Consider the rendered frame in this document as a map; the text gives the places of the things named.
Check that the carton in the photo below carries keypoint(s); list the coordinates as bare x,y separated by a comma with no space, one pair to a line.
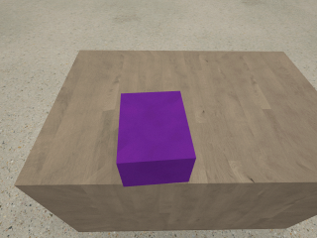
154,141

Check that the pedestal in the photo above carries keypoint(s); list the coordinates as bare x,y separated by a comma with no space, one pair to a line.
252,117

